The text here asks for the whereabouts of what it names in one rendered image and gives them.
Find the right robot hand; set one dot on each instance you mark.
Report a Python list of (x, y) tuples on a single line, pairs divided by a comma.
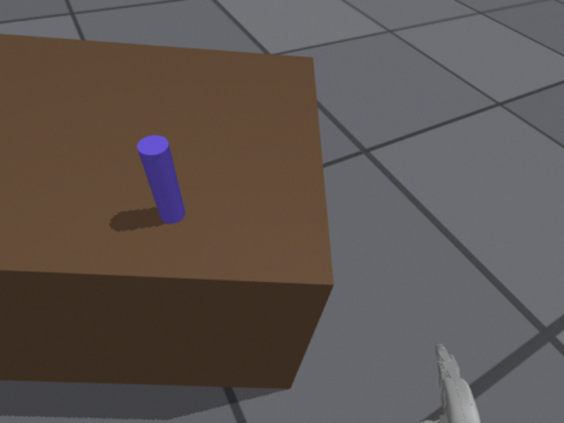
[(457, 400)]

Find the can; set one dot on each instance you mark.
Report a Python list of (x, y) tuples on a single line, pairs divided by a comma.
[(156, 157)]

